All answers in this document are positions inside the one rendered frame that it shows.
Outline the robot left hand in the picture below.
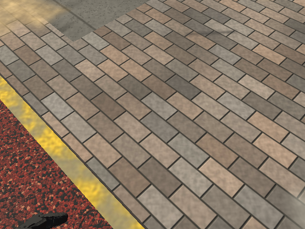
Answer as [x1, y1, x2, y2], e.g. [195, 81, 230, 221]
[15, 212, 69, 229]

